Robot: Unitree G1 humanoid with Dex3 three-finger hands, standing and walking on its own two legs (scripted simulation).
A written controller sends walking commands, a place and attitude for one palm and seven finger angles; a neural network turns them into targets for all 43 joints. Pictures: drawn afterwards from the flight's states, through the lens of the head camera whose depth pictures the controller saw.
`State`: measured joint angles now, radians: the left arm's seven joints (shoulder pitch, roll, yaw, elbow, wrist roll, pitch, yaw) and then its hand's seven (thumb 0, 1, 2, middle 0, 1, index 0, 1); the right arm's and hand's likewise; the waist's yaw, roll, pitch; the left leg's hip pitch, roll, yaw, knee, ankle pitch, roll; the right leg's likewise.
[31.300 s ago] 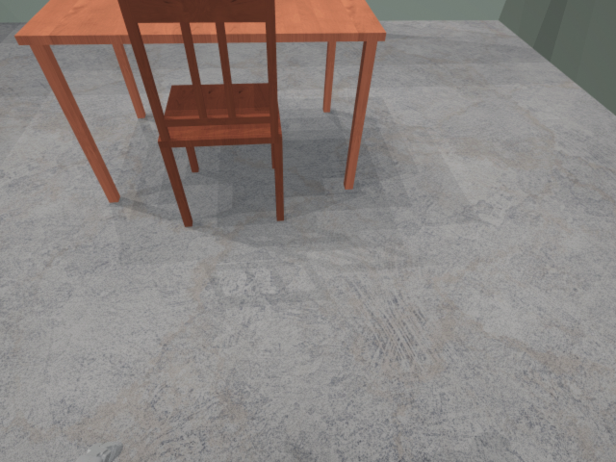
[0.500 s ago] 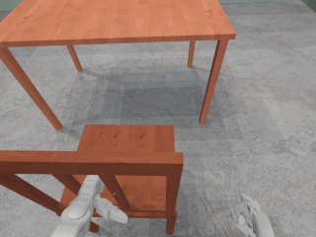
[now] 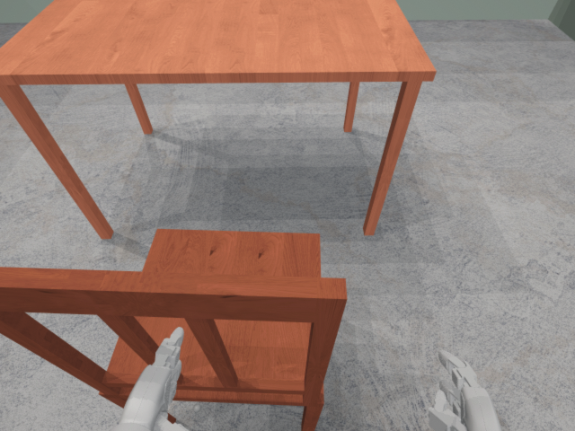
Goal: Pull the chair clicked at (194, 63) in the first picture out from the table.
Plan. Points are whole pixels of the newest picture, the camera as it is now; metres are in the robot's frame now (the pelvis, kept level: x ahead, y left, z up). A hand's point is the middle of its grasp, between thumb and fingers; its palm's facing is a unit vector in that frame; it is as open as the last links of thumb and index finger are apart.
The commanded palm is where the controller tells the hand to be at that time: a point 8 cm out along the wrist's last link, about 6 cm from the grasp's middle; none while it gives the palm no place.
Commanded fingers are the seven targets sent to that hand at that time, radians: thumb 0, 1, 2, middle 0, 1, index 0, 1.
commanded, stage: draw the fingers out of the gap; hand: left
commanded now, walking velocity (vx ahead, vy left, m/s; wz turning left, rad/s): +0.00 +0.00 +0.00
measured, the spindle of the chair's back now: (149, 351) +0.24 +0.21 -0.04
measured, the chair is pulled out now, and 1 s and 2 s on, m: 0.53 0.53 0.53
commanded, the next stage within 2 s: draw the hand back to the body in 0.40 s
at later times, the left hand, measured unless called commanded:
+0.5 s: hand out of the picture +0.11 +0.12 -0.02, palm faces -0.09 -0.99 -0.14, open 17.5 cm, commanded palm +0.08 +0.16 +0.00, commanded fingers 0.00 -0.55 0.20 0.00 0.00 0.00 0.00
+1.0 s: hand out of the picture +0.13 +0.16 +0.08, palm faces +0.05 -0.99 -0.13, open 17.3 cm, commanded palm +0.09 +0.22 +0.09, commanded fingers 0.00 -0.37 0.29 -0.03 -0.04 -0.03 -0.04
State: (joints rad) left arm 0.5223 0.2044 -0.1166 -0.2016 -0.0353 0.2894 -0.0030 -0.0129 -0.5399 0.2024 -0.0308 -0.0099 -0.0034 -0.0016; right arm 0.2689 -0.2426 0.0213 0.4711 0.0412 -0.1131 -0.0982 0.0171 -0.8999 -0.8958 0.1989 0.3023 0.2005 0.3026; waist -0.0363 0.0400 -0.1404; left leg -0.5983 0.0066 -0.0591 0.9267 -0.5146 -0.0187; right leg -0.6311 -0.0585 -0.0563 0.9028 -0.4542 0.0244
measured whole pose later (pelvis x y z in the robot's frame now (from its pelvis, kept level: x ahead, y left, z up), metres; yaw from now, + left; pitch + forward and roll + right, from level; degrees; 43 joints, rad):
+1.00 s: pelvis -0.03 -0.01 -0.02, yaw +1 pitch +9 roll -2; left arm 0.73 0.26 0.07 -0.44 -0.25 -0.22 -0.11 -0.02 -0.54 0.21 -0.01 0.00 -0.04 -0.02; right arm 0.24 -0.20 0.00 0.55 0.09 -0.21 -0.11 0.02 -0.90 -0.90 0.20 0.30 0.20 0.30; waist 0.03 0.08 -0.13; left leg -0.71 0.02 -0.09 1.08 -0.54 -0.04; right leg -0.73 -0.04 -0.08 1.04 -0.48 0.00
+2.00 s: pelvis +0.01 +0.00 +0.05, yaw -1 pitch -2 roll -1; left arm 0.48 0.35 0.33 -0.45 -0.05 -0.02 0.14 0.01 0.86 0.89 -0.21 -0.29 -0.21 -0.29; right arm 0.17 -0.24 0.00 0.68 0.02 -0.12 -0.09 0.02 -0.90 -0.90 0.20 0.30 0.20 0.30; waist 0.08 0.07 0.03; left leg -0.12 0.02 -0.04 0.51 -0.35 -0.02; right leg -0.16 -0.04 -0.06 0.50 -0.30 0.02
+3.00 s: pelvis -0.11 +0.01 +0.04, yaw +1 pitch -1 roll -1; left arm 0.53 0.43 0.41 -0.52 -0.02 -0.16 0.18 0.01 0.88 0.90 -0.22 -0.30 -0.21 -0.30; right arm 0.22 -0.21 0.01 0.59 0.03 -0.10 -0.11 0.02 -0.90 -0.90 0.20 0.30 0.20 0.30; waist 0.00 0.02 0.04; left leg -0.40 0.02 -0.04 0.61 -0.22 0.01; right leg -0.41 -0.04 -0.06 0.57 -0.28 0.02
